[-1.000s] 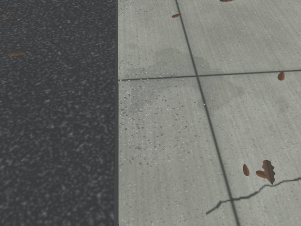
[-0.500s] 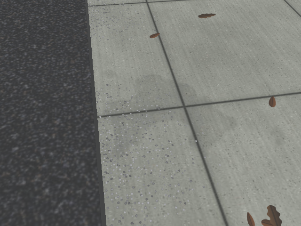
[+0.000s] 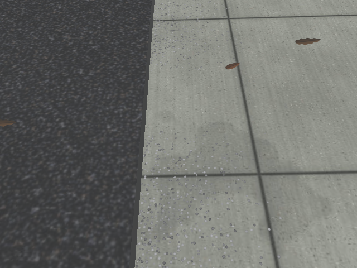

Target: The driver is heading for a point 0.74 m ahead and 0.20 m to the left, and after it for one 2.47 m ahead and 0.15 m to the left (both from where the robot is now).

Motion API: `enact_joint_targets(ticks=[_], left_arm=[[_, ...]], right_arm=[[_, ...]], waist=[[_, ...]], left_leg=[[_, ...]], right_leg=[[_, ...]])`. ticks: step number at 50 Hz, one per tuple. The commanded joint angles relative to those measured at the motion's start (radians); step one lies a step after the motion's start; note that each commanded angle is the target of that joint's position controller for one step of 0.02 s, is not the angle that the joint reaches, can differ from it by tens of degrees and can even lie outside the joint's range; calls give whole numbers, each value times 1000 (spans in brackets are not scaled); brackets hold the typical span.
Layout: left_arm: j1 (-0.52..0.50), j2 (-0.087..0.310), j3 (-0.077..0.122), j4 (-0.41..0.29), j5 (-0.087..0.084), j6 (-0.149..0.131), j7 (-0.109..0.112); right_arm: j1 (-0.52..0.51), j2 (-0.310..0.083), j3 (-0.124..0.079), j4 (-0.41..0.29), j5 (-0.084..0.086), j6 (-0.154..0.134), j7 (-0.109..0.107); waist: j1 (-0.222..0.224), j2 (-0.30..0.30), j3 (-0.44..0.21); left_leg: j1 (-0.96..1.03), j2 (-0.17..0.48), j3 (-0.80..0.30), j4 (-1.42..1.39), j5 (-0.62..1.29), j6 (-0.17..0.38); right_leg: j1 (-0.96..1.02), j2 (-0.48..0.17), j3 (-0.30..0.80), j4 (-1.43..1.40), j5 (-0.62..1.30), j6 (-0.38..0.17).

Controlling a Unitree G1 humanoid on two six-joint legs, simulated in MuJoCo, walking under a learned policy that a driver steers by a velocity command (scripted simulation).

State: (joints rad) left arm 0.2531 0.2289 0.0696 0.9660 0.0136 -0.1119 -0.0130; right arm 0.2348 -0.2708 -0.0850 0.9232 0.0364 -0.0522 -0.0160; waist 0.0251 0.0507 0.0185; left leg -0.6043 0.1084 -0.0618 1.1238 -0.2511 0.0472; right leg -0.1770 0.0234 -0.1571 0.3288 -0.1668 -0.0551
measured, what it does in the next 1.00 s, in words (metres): walks ahead, turning left: left foot, then right foot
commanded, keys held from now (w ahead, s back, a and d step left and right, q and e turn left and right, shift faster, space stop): w+q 0.50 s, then w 0.38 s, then w+e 0.12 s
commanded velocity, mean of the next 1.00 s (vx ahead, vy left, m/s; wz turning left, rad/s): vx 0.50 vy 0.00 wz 0.36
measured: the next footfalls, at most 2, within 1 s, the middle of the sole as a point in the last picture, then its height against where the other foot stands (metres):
left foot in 0.34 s outside the picture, level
right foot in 0.86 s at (176, 220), level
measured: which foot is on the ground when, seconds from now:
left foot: up 0.00-0.32, down 0.34-0.88, up 0.90-1.00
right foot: down 0.00-0.32, up 0.34-0.84, down 0.86-1.00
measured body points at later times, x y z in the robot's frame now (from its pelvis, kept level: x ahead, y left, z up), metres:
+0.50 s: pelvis +0.27 +0.09 -0.01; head +0.30 +0.11 +0.44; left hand +0.32 +0.39 -0.12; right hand +0.43 -0.15 -0.12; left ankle +0.29 +0.16 -0.74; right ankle +0.27 -0.09 -0.65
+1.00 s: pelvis +0.57 +0.13 -0.01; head +0.59 +0.13 +0.44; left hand +0.58 +0.42 -0.12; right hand +0.74 -0.10 -0.14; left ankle +0.43 +0.21 -0.65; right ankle +0.65 +0.07 -0.74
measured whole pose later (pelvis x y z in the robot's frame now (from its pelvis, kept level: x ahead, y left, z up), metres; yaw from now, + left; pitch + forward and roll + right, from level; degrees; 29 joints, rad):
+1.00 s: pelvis +0.57 +0.13 -0.01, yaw +22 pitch +2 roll -1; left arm 0.18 0.27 0.06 0.83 0.00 -0.10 -0.04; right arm 0.30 -0.27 -0.06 0.82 0.01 -0.08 0.00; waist 0.00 0.02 0.02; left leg -0.41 0.00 -0.05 1.17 -0.38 0.04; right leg -0.34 0.06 -0.03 0.46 -0.15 -0.07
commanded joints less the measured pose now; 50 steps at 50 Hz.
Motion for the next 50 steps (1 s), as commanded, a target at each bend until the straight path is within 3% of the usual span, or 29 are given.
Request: enact_joint_targets(ticks=[1,6,11,14,15,16,17,18,19,20,21,22,23,26,29,32,35,39,41,42,43,44,45,46,47,48,49,50], left_arm=[[-33,128,27,-44,5,-16,18],[5,155,32,-40,-2,-3,36],[84,183,43,-20,-21,29,40],[47,225,55,-37,-33,48,44],[30,239,58,-44,-36,56,46],[5,240,56,-52,-41,61,46],[12,214,45,-73,-24,54,47],[94,48,-1,-127,5,22,32],[-8,123,6,-153,-40,-25,17],[-93,155,16,-180,-72,-46,10],[-99,150,14,-172,-57,-54,14],[-92,159,23,-157,-30,-51,21],[-69,171,32,-153,-23,-36,21],[-74,139,31,-168,-6,2,23],[-175,111,18,-197,0,9,23],[-267,89,5,-218,-9,2,9],[-340,103,1,-243,-20,-5,-4],[-373,129,2,-273,-20,-23,-25],[-298,153,11,-258,-21,-28,-28],[-189,178,26,-227,-18,-30,-24],[-23,220,41,-191,-7,-30,-19],[135,298,61,-168,6,-26,-13],[189,264,54,-127,-19,-14,-22],[126,202,33,-140,-42,-8,-23],[49,171,22,-162,-35,3,-19],[-10,158,14,-173,-21,8,-20],[-37,141,7,-184,-12,7,-20],[-45,142,5,-186,-7,8,-20]], right_arm=[[29,-26,-13,-52,-8,13,1],[-121,-7,-1,-108,-17,4,31],[-257,-1,12,-189,-13,5,64],[-207,-46,-9,-214,-11,11,77],[-117,-80,-27,-200,-7,12,77],[38,-133,-57,-163,-5,11,70],[189,-229,-95,-128,-8,20,46],[149,-320,-102,-135,-7,10,41],[195,-248,-77,-158,-22,-4,48],[163,-186,-60,-150,-29,-17,50],[96,-148,-49,-164,-20,-24,49],[17,-116,-39,-184,-22,-25,48],[-23,-91,-28,-203,-30,-27,44],[-7,-121,-31,-205,-26,-33,27],[47,-132,-30,-186,-24,-33,8],[92,-126,-25,-165,-23,-30,4],[137,-133,-24,-138,-22,-32,7],[182,-141,-26,-110,-23,-16,-2],[158,-156,-29,-113,-24,-7,-6],[134,-154,-26,-121,-25,-4,-5],[107,-131,-13,-138,-31,-5,-2],[203,-61,9,-150,-38,-17,3],[251,-44,19,-136,-20,-31,8],[165,-130,2,-156,-9,-44,13],[62,-139,3,-186,-5,-53,16],[8,-127,3,-200,-19,-58,15],[6,-124,-3,-203,-37,-57,12],[27,-107,-2,-204,-41,-55,12]], waist=[[-34,-106,16],[7,-90,53],[47,-86,96],[-15,-137,29],[-71,-150,-26],[-159,-133,-107],[-212,-22,-195],[-72,213,-259],[-138,105,-362],[-143,62,-234],[-100,-13,-159],[-56,-44,-112],[-22,-38,-100],[2,-36,-72],[-34,-11,-37],[-80,21,-16],[-114,34,20],[-114,40,33],[-66,65,-3],[-6,62,-71],[71,38,-199],[76,-148,-367],[69,-356,-435],[80,-243,-279],[69,-158,-153],[38,-89,-55],[7,-84,-34],[-18,-100,-34]], left_leg=[[-99,47,-62,-60,129,-11],[-101,26,20,-317,313,-14],[-145,1,98,-449,223,18],[13,-81,179,-465,78,68],[134,-125,203,-472,40,93],[359,-171,206,-548,105,130],[658,-69,2,-592,98,186],[940,171,-574,-700,-31,362],[996,229,-772,-836,-91,387],[928,204,-622,-842,-2,333],[782,157,-482,-832,95,294],[635,116,-383,-839,192,265],[544,90,-328,-860,261,253],[431,64,-250,-902,374,257],[409,24,-164,-917,410,223],[401,-9,-115,-919,315,175],[459,30,-152,-911,238,170],[642,105,-209,-824,360,161],[667,101,-200,-749,577,138],[649,61,-165,-639,741,119],[534,12,-126,-438,709,89],[202,-119,-64,-74,340,21],[-35,-210,-69,157,-308,-17],[-159,-137,-100,230,-287,-8],[-181,-87,-60,208,-197,-2],[-159,-52,-33,134,-131,-4],[-104,-22,-34,60,-86,-8],[-53,-12,-30,17,-69,-16]], right_leg=[[24,-293,157,-214,172,-130],[80,-276,21,-223,215,-101],[254,-327,-39,-150,318,-89],[297,-335,-81,20,746,-58],[286,-326,-93,157,881,-45],[212,-289,-114,365,869,-14],[-35,-242,-115,679,554,38],[-473,-24,7,1010,-389,93],[-586,-7,232,1106,-431,71],[-673,-54,239,1084,-337,42],[-634,-102,241,998,-247,26],[-555,-134,239,911,-197,30],[-481,-156,247,861,-165,36],[-435,-152,220,728,-100,80],[-457,-135,197,518,95,105],[-397,-98,178,311,288,93],[-407,-84,179,226,322,72],[-478,-70,178,161,178,23],[-363,-35,147,142,101,-9],[-201,-6,119,117,129,-37],[68,-83,190,163,188,-92],[468,-307,524,177,149,-222],[607,-425,882,19,-37,-314],[513,-385,846,-25,-214,-265],[362,-341,717,-48,-217,-225],[200,-299,625,-81,-127,-213],[111,-268,577,-101,-34,-203],[59,-244,546,-119,37,-205]])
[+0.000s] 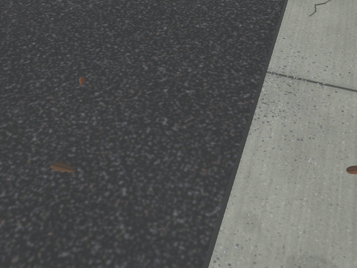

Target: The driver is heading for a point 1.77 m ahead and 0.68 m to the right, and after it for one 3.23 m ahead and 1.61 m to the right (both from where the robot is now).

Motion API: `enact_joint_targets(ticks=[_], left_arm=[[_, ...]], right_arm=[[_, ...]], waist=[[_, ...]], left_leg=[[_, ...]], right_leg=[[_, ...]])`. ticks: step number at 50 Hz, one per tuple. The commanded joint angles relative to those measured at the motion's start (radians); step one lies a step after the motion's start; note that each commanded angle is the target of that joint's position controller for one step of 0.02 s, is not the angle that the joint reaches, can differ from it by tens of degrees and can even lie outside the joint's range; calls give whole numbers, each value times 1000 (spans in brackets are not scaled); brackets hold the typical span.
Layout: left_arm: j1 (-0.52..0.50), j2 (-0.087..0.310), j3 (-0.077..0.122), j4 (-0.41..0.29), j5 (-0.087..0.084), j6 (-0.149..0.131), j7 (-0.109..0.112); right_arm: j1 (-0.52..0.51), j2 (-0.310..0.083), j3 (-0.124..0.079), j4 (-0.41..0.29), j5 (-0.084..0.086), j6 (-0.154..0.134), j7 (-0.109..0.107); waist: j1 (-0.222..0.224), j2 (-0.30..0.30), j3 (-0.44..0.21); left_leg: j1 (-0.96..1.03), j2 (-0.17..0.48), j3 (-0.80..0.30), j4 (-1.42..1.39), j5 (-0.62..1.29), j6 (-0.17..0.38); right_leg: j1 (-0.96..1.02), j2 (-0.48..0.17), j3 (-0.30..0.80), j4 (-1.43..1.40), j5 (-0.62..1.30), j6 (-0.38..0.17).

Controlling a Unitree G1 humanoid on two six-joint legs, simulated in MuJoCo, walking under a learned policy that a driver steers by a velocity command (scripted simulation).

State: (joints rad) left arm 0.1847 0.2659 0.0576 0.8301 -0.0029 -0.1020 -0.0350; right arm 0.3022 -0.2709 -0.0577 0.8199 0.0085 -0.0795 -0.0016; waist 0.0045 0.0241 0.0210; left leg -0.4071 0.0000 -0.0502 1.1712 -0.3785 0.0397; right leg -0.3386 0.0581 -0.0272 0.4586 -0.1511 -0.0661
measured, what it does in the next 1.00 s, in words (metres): walks ahead, turning right: left foot, then right foot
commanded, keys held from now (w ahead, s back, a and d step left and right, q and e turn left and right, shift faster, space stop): w+e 0.84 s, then w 0.16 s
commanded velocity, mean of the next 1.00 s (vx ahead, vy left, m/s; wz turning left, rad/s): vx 0.50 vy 0.00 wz -0.47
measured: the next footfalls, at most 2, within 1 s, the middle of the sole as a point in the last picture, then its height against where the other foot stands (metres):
left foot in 0.34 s outside the picture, level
right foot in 0.84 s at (252, 257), level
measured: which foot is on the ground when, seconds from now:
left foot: up 0.00-0.32, down 0.34-0.84, up 0.86-1.00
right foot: down 0.00-0.34, up 0.36-0.82, down 0.84-1.00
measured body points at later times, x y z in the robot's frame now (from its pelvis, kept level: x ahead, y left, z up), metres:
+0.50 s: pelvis +0.27 +0.03 +0.00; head +0.29 +0.04 +0.45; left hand +0.42 +0.29 -0.12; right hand +0.34 -0.26 -0.09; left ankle +0.32 +0.14 -0.74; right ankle +0.19 -0.09 -0.65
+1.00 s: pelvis +0.48 -0.12 +0.00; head +0.51 -0.15 +0.45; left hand +0.74 +0.04 -0.10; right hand +0.44 -0.42 -0.12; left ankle +0.53 +0.06 -0.64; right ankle +0.48 -0.20 -0.74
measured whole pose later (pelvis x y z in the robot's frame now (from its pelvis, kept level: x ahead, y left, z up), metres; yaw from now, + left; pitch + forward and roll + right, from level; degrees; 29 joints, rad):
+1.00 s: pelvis +0.48 -0.12 +0.00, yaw -32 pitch +2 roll +0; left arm 0.23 0.28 0.06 0.68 0.00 -0.04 -0.04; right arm 0.21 -0.31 -0.06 0.78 0.01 -0.10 0.00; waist 0.00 0.02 0.05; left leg -0.50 0.11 -0.02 1.18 -0.35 -0.01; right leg -0.34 0.07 -0.02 0.50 -0.18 -0.09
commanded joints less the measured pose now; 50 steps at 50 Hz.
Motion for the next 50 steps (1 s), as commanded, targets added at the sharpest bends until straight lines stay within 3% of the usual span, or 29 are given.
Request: enact_joint_targets(ticks=[1,4,7,12,14,16,17,18,19,20,21,22,23,25,27,32,35,38,40,41,42,43,44,45,46,47,48,50], left_arm=[[28,109,19,-48,4,-2,3],[57,154,34,-40,-10,-2,21],[99,175,43,-32,-19,9,34],[195,172,45,-17,-30,34,44],[193,180,49,-23,-27,43,49],[174,153,41,-37,-22,48,50],[152,102,23,-60,-12,43,46],[234,23,0,-91,-11,29,47],[272,66,1,-108,-36,20,45],[214,154,25,-99,-44,25,47],[146,163,30,-109,-36,32,46],[118,149,32,-118,-27,39,44],[107,135,36,-127,-23,47,40],[106,93,30,-141,-28,64,31],[78,77,26,-167,-23,73,28],[-40,57,13,-211,-20,67,2],[-133,57,9,-248,-20,66,-14],[-176,78,16,-284,-20,69,-26],[-111,116,37,-284,-14,75,-26],[21,152,61,-251,-16,77,-21],[197,220,97,-202,-19,85,-5],[234,340,117,-196,-26,85,14],[255,317,98,-233,-22,69,7],[247,237,74,-208,-11,56,-2],[198,212,65,-203,-12,48,-2],[121,174,51,-210,-11,45,1],[67,142,39,-220,0,43,3],[36,131,35,-222,7,33,6]], right_arm=[[-24,-90,-28,-100,-15,-24,-5],[-91,-63,-17,-128,-20,-15,-13],[-206,-45,-6,-154,-16,-20,-8],[-337,-69,-10,-196,5,-38,11],[-325,-98,-20,-199,8,-48,15],[-198,-133,-39,-167,3,-56,10],[-58,-182,-55,-150,-14,-60,1],[69,-272,-78,-133,-29,-48,-6],[108,-247,-75,-105,-15,-36,1],[54,-158,-52,-123,-11,-34,2],[4,-119,-39,-128,-13,-30,1],[-48,-94,-29,-125,-17,-27,4],[-82,-76,-22,-121,-20,-27,5],[-102,-85,-28,-110,-20,-33,6],[-98,-111,-39,-95,-18,-41,4],[-80,-158,-53,-68,-13,-32,-5],[-38,-186,-60,-48,-1,-20,-7],[-14,-215,-71,-30,15,-3,-7],[-19,-247,-80,-31,24,11,-12],[-30,-249,-79,-33,28,19,-15],[-11,-216,-65,-39,16,18,-20],[77,-82,-19,-85,-37,2,-9],[49,-95,-5,-103,-15,-36,4],[-64,-177,-29,-114,35,-52,14],[-97,-165,-23,-125,37,-59,12],[-101,-160,-22,-109,13,-57,3],[-82,-166,-28,-100,0,-46,0],[-40,-145,-27,-84,-4,-21,2]], waist=[[-10,-89,-43],[-7,-94,-32],[28,-92,-18],[71,-110,-12],[48,-129,-18],[-25,-134,-71],[-95,-81,-181],[-96,157,-328],[-82,315,-361],[-96,171,-227],[-90,100,-139],[-64,69,-79],[-39,87,-40],[-15,100,-14],[-8,70,-8],[-40,38,9],[-72,33,34],[-69,42,49],[-15,73,-10],[64,61,-80],[141,19,-173],[68,-266,-251],[90,-244,-447],[128,-121,-330],[98,-108,-212],[54,-55,-141],[13,-75,-107],[-24,-91,-100]], left_leg=[[-223,100,-34,-82,63,-19],[-207,94,-4,-270,147,-60],[-140,60,1,-490,348,-78],[-71,11,-14,-666,408,-81],[-14,7,-21,-709,347,-65],[184,17,-8,-765,314,-22],[407,138,-109,-736,291,36],[754,368,-427,-748,243,157],[791,466,-710,-830,34,238],[681,412,-600,-855,-36,200],[562,362,-444,-869,30,162],[453,317,-346,-902,117,148],[377,288,-271,-932,180,139],[292,267,-167,-986,263,141],[282,276,-96,-1014,349,158],[308,252,88,-1023,435,132],[355,265,145,-1012,430,110],[442,295,182,-951,542,85],[469,289,225,-793,880,62],[436,261,260,-613,991,40],[270,222,278,-362,884,0],[-174,92,259,21,41,-63],[-339,-13,18,205,-245,-69],[-430,42,-27,227,-150,-50],[-434,82,-10,163,-66,-34],[-377,125,-5,90,3,-37],[-293,151,-11,30,47,-40],[-208,159,-5,-24,94,-53]], right_leg=[[194,-263,386,-263,69,-200],[131,-240,304,-291,159,-204],[91,-195,245,-285,144,-163],[151,-214,313,-205,65,-139],[180,-232,369,-150,37,-120],[147,-184,367,-28,67,-80],[46,-126,311,190,28,-44],[-251,3,163,525,-267,22],[-449,-27,154,734,-462,35],[-499,-80,182,814,-382,40],[-489,-112,154,818,-298,45],[-456,-137,144,781,-240,51],[-426,-162,144,741,-201,54],[-376,-181,125,702,-158,62],[-391,-188,123,645,-103,76],[-355,-178,78,380,137,71],[-327,-159,32,264,159,50],[-312,-134,-7,200,55,10],[-174,-64,-69,182,-48,-33],[5,-14,-97,125,-18,-65],[297,-4,-46,105,29,-105],[663,-287,432,81,23,-249],[775,-423,863,-114,-161,-368],[704,-396,728,-155,-143,-296],[559,-360,588,-150,-79,-260],[406,-320,473,-150,17,-226],[284,-286,396,-171,118,-211],[181,-258,331,-224,190,-213]])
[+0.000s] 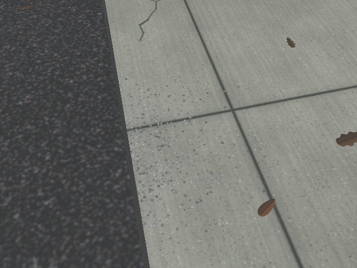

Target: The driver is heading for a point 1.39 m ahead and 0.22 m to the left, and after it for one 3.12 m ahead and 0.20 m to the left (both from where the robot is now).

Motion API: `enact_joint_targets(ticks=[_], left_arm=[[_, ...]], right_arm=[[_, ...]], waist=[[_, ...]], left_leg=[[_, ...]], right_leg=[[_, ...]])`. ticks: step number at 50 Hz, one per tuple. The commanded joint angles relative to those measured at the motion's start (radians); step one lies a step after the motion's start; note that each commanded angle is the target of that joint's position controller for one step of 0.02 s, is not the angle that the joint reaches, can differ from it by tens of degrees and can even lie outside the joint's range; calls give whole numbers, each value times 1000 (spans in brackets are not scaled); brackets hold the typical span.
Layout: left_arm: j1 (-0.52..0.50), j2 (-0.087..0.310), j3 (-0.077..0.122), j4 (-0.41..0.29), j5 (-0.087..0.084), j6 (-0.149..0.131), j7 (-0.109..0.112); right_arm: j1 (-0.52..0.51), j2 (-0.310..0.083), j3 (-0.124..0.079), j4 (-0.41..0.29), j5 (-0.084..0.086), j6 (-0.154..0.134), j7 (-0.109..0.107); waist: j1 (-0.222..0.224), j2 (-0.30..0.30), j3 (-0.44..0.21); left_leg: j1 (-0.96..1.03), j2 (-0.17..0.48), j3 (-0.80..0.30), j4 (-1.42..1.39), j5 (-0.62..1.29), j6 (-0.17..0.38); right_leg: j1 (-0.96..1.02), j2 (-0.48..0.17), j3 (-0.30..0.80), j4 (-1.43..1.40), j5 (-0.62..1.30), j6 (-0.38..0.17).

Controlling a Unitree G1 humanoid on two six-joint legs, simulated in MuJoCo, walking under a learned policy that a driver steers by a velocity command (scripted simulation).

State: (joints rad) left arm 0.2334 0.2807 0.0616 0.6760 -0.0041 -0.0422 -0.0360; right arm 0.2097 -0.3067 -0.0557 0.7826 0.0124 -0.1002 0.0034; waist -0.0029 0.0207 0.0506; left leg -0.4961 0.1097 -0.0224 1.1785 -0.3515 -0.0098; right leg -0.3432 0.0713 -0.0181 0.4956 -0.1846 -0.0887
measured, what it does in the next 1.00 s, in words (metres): walks ahead: left foot, then right foot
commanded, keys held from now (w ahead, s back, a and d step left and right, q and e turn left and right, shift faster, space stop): w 0.96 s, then w+q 0.04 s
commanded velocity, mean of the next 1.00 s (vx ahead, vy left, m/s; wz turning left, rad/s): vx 0.50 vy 0.00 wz -0.07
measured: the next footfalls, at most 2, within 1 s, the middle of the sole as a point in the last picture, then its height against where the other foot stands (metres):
left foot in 0.38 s outside the picture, level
right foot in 0.92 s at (215, 206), level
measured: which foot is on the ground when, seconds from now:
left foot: up 0.00-0.36, down 0.38-0.92, up 0.94-1.00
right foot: down 0.00-0.40, up 0.42-0.90, down 0.92-1.00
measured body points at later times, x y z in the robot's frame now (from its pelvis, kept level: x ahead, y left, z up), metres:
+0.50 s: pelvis +0.29 +0.07 +0.00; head +0.31 +0.08 +0.45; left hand +0.36 +0.35 -0.13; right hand +0.42 -0.20 -0.10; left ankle +0.35 +0.16 -0.73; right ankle +0.17 -0.07 -0.64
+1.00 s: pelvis +0.56 +0.01 -0.01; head +0.60 -0.01 +0.44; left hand +0.75 +0.26 -0.09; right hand +0.58 -0.28 -0.14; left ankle +0.41 +0.15 -0.65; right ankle +0.64 -0.09 -0.73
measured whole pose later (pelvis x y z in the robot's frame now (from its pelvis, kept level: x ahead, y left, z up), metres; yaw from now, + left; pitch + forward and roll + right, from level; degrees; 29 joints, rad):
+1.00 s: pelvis +0.56 +0.01 -0.01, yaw -1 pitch +2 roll +0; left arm 0.12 0.26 0.05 0.72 0.00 -0.09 -0.03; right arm 0.34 -0.30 -0.04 0.89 0.03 -0.07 0.01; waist -0.03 0.02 0.02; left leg -0.26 0.00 -0.05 1.07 -0.47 0.03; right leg -0.44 0.01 -0.04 0.55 -0.16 -0.05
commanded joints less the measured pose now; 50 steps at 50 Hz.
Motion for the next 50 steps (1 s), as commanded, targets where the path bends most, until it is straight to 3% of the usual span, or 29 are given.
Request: enact_joint_targets(ticks=[1,4,8,13,16,17,18,19,20,21,22,23,24,25,27,29,35,40,43,44,45,46,47,48,49,50], left_arm=[[-6,124,32,-58,6,-33,10],[31,138,35,-25,3,-41,24],[81,148,35,12,-4,-36,35],[155,165,41,67,-12,-24,37],[154,178,48,85,-15,-11,44],[139,186,49,85,-15,-7,45],[125,176,44,83,-12,-2,47],[128,138,25,69,0,-1,50],[265,44,-3,51,0,-19,44],[226,73,-2,61,-7,-37,39],[133,147,18,36,-31,-47,32],[60,148,15,16,-33,-50,32],[23,141,16,9,-18,-49,34],[40,133,22,15,-10,-40,36],[91,98,18,37,-9,-22,38],[65,83,14,30,-3,-14,42],[-131,40,-2,-12,-2,-34,30],[-255,47,-5,-57,-13,-47,2],[-217,78,5,-57,-11,-54,-9],[-142,99,17,-37,-7,-55,-6],[5,144,41,9,-3,-55,1],[185,216,62,42,7,-51,12],[224,296,77,63,7,-46,11],[234,193,52,57,-7,-44,11],[162,155,37,48,-3,-45,16],[96,135,30,40,3,-45,19]], right_arm=[[55,-94,-26,-43,-11,10,-4],[-31,-65,-16,-68,-19,18,-7],[-150,-37,-4,-92,-9,7,9],[-255,-46,-1,-132,1,-6,37],[-219,-68,-8,-134,-1,-11,48],[-165,-85,-16,-122,-3,-13,46],[-45,-117,-35,-87,-7,-14,40],[120,-172,-53,-54,-17,-13,32],[225,-267,-78,-34,-27,-7,29],[262,-189,-57,-20,-7,-4,34],[192,-146,-40,-27,2,-1,31],[117,-123,-31,-42,-4,4,28],[61,-100,-22,-47,-13,7,29],[28,-77,-14,-52,-23,2,29],[9,-74,-13,-48,-20,-7,30],[20,-98,-19,-32,-17,-13,25],[96,-130,-26,11,-3,3,4],[174,-149,-32,58,7,29,-1],[159,-167,-42,69,11,45,-9],[136,-173,-43,66,13,49,-11],[130,-151,-34,63,9,54,-13],[138,-99,-11,39,-14,51,-15],[269,19,25,23,-14,27,-5],[210,-82,5,39,5,5,3],[115,-131,-10,10,32,-7,9],[60,-122,-8,0,31,-9,7]], waist=[[-21,-80,-121],[0,-68,-70],[51,-78,-31],[89,-85,20],[56,-109,2],[23,-119,-32],[-41,-105,-110],[-108,-60,-251],[-76,181,-413],[-108,240,-451],[-107,154,-287],[-85,74,-184],[-56,37,-102],[-20,62,-78],[13,84,-77],[18,67,-57],[-48,37,-18],[-87,41,18],[-43,63,-8],[7,68,-53],[75,49,-151],[138,-53,-307],[65,-325,-419],[116,-238,-417],[115,-177,-263],[89,-97,-186]], left_leg=[[-113,47,-25,-63,92,-15],[-174,44,-23,-220,242,-40],[-151,5,-6,-481,461,-34],[-172,-31,-2,-629,434,5],[-110,-55,10,-674,320,48],[-21,-83,37,-686,288,67],[152,-114,68,-705,304,95],[437,-15,-27,-653,362,150],[842,235,-472,-690,194,314],[892,273,-728,-855,16,333],[777,250,-605,-878,-85,280],[627,214,-483,-897,-52,249],[483,176,-392,-931,29,242],[393,143,-332,-959,105,231],[313,111,-252,-1005,199,241],[294,108,-192,-1036,290,256],[351,62,-51,-1051,385,213],[486,123,-68,-998,386,206],[560,154,-78,-913,539,180],[557,134,-55,-824,695,163],[508,81,-14,-650,784,136],[313,23,31,-348,547,97],[-101,-170,26,-3,-127,33],[-227,-133,-101,115,-233,39],[-291,-85,-95,134,-156,51],[-264,-36,-70,91,-64,51]], right_leg=[[160,-267,286,-280,260,-195],[158,-250,212,-317,300,-182],[189,-224,147,-329,217,-135],[314,-289,177,-285,190,-127],[389,-318,191,-214,323,-97],[395,-304,178,-149,471,-82],[374,-256,140,-4,615,-59],[234,-203,96,238,505,-23],[-170,-43,40,643,65,61],[-333,0,156,773,-390,63],[-430,-66,164,835,-343,52],[-429,-120,122,800,-253,45],[-401,-154,102,730,-187,48],[-337,-187,109,673,-136,50],[-265,-199,95,626,-96,67],[-294,-208,85,560,-34,89],[-298,-182,44,195,264,108],[-310,-149,34,50,238,84],[-236,-124,23,7,126,42],[-119,-94,-6,-18,115,21],[96,-77,-24,-26,139,-10],[408,-243,158,20,186,-75],[737,-458,638,-80,-8,-244],[738,-453,733,-165,-156,-236],[616,-428,574,-182,-133,-188],[478,-391,454,-203,-47,-159]])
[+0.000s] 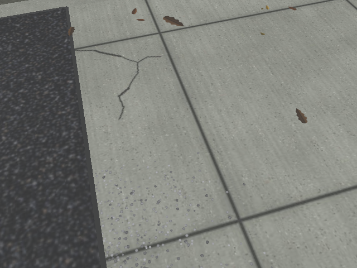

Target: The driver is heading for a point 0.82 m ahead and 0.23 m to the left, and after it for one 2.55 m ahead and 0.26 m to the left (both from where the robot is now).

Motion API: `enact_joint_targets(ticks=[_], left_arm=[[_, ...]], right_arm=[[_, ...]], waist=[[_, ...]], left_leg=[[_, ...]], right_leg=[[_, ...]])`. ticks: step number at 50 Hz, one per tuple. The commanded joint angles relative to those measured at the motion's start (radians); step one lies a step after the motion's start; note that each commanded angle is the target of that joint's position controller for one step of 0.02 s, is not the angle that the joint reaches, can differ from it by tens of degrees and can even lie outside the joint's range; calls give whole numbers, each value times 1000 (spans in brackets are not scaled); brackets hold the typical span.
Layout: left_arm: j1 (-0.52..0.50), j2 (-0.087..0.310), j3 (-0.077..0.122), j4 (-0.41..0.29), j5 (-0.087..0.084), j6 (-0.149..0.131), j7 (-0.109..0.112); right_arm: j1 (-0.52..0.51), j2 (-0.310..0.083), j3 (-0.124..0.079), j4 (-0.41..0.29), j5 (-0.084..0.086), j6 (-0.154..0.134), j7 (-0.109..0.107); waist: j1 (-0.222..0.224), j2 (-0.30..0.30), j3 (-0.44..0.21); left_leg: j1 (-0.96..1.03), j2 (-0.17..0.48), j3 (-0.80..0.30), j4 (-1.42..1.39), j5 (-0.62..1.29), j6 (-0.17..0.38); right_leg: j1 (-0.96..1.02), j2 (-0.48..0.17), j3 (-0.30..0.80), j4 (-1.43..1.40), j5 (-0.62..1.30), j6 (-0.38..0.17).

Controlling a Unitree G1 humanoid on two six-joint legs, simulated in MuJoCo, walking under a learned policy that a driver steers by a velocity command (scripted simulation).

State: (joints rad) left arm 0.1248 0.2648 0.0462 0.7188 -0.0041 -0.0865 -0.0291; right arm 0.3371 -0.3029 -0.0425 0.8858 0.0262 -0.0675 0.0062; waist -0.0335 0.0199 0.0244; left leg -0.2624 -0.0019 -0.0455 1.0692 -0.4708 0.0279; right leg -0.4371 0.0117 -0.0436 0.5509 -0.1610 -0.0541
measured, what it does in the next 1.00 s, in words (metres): walks ahead, turning left: left foot, then right foot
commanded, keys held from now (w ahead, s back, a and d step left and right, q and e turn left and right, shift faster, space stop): w+q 0.66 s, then w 0.34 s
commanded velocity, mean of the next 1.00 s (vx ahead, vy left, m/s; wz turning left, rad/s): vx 0.50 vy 0.00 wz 0.38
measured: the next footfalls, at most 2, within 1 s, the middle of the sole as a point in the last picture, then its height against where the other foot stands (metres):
left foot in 0.46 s outside the picture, level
right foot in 0.96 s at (167, 199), level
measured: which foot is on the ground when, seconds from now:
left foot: up 0.00-0.44, down 0.46-0.98, up 1.00-1.00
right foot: down 0.00-0.48, up 0.50-0.94, down 0.96-1.00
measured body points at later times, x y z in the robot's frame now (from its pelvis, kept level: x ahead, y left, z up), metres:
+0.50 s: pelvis +0.27 +0.06 -0.01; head +0.31 +0.07 +0.43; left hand +0.24 +0.35 -0.14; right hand +0.52 -0.14 -0.10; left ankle +0.35 +0.16 -0.73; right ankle +0.10 -0.10 -0.68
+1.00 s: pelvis +0.57 +0.11 -0.01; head +0.59 +0.12 +0.44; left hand +0.65 +0.42 -0.08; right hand +0.72 -0.14 -0.13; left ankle +0.36 +0.16 -0.69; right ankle +0.70 +0.06 -0.73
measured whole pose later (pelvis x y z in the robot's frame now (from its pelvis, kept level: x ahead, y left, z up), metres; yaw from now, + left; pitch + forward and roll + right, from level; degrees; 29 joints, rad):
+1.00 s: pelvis +0.57 +0.11 -0.01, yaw +25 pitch +2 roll +0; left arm 0.08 0.27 0.05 0.73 0.00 -0.12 -0.03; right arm 0.37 -0.30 -0.07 0.79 0.01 -0.04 -0.01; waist -0.05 0.02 0.01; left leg -0.14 -0.07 -0.15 0.80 -0.47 0.04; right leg -0.47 0.03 -0.02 0.55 -0.13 -0.05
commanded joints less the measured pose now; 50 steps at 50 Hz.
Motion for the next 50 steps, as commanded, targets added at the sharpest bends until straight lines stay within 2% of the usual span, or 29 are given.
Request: enact_joint_targets(ticks=[1,2,3,6,10,13,16,18,20,21,22,23,24,25,26,27,28,29,30,33,36,38,41,44,46,47,48,49,50], left_arm=[[155,122,38,-4,9,-2,10],[126,99,31,-4,17,-9,10],[115,95,32,2,18,-17,8],[113,118,42,32,18,-35,13],[119,135,46,59,20,-32,28],[148,151,49,80,14,-25,37],[200,166,56,112,2,-5,40],[208,179,62,123,-6,13,43],[183,205,70,117,-11,30,52],[172,219,74,113,-13,39,58],[155,224,74,108,-14,48,63],[151,212,67,97,-10,47,68],[236,85,27,53,30,25,56],[215,76,10,30,12,-20,38],[90,155,32,6,-32,-48,23],[47,150,28,-11,-38,-63,21],[45,144,30,0,-15,-64,29],[57,157,40,7,4,-55,34],[73,155,43,8,10,-41,33],[64,115,36,-7,20,-13,36],[-34,79,19,-28,18,-12,31],[-103,64,10,-41,11,-19,20],[-166,89,14,-63,-3,-29,7],[-169,118,23,-75,0,-39,-5],[-91,138,34,-58,0,-45,-5],[19,167,51,-25,6,-48,0],[178,215,64,-2,19,-50,4],[296,301,89,31,23,-39,4],[319,219,69,51,-10,-33,-4]], right_arm=[[-92,-119,-26,-105,3,-36,1],[-70,-109,-30,-98,1,-23,1],[-45,-89,-28,-89,4,-8,0],[-58,-53,-26,-96,1,22,-7],[-139,-41,-27,-122,-5,19,3],[-243,-15,-16,-157,-9,13,20],[-324,-9,-12,-204,-7,14,36],[-349,-16,-15,-234,-6,15,49],[-316,-42,-29,-248,-7,19,58],[-254,-65,-43,-241,-6,22,59],[-127,-104,-66,-214,-4,24,55],[40,-170,-102,-173,-3,29,39],[97,-285,-127,-161,1,34,19],[100,-270,-113,-193,-2,20,24],[85,-194,-92,-189,-12,11,27],[33,-161,-83,-191,-9,5,25],[-39,-131,-73,-205,-8,4,23],[-91,-100,-62,-223,-15,4,19],[-113,-93,-58,-237,-23,5,16],[-99,-126,-68,-239,-17,0,0],[-62,-128,-68,-221,-13,3,-15],[-22,-124,-64,-202,-13,4,-17],[28,-131,-64,-172,-9,5,-15],[48,-136,-66,-152,-11,12,-18],[27,-140,-68,-151,-12,20,-20],[15,-121,-61,-156,-15,23,-20],[10,-86,-43,-177,-26,24,-19],[156,-13,-21,-182,-11,8,-18],[136,-60,-23,-175,-3,-4,-16]], waist=[[92,-76,-96],[59,-99,-79],[42,-112,-71],[25,-88,-23],[43,-75,6],[86,-63,37],[117,-53,65],[113,-61,69],[74,-94,26],[35,-115,-19],[-39,-109,-87],[-122,-64,-173],[-57,189,-266],[-55,187,-421],[-99,89,-321],[-71,47,-204],[-22,-17,-129],[15,-7,-91],[41,14,-80],[54,20,-59],[13,44,-38],[-26,59,-31],[-55,66,-5],[-43,77,9],[7,98,-11],[61,79,-83],[129,15,-228],[99,-256,-370],[122,-291,-363]], left_leg=[[-464,104,-42,140,113,7],[-403,129,-54,108,157,3],[-362,134,-57,87,179,-4],[-388,137,-71,21,254,-28],[-428,121,-61,-183,476,-37],[-398,108,6,-337,577,-26],[-443,99,37,-420,540,-3],[-458,84,65,-449,456,21],[-368,33,121,-453,352,57],[-278,-6,151,-445,300,78],[-110,-48,166,-481,308,108],[174,-44,97,-533,356,152],[547,213,-355,-542,348,297],[704,353,-811,-728,188,433],[648,319,-682,-768,193,362],[505,278,-538,-769,252,320],[346,233,-430,-777,347,286],[227,201,-357,-798,441,272],[153,180,-330,-821,485,270],[42,146,-247,-849,593,274],[14,98,-157,-849,567,223],[10,90,-142,-849,485,198],[86,140,-193,-824,420,193],[203,199,-251,-760,469,178],[236,197,-252,-682,638,155],[224,144,-212,-553,770,132],[101,83,-159,-304,666,96],[-273,-79,-62,76,230,7],[-452,-79,-120,207,-98,-1]], right_leg=[[455,-299,394,-292,9,-179],[380,-275,328,-326,53,-165],[334,-265,286,-359,71,-164],[275,-267,168,-421,153,-168],[309,-235,18,-441,222,-133],[336,-232,-59,-450,229,-110],[457,-270,-91,-415,273,-103],[534,-295,-107,-361,375,-90],[572,-301,-136,-248,681,-66],[575,-296,-149,-146,845,-54],[534,-272,-170,28,912,-32],[367,-230,-181,277,765,7],[-60,-90,-162,647,-12,69],[-284,49,71,845,-453,82],[-387,-19,148,861,-375,56],[-393,-63,133,787,-283,37],[-333,-102,127,695,-223,41],[-257,-126,127,625,-182,51],[-200,-134,127,595,-159,62],[-167,-120,96,460,-81,109],[-141,-97,79,215,137,126],[-86,-70,67,85,269,121],[-97,-61,82,3,290,97],[-122,-56,89,-48,180,52],[-27,-32,58,-82,110,14],[132,-20,43,-100,131,-17],[398,-147,174,-61,162,-82],[772,-360,600,-112,-7,-252],[807,-405,820,-245,-252,-273]])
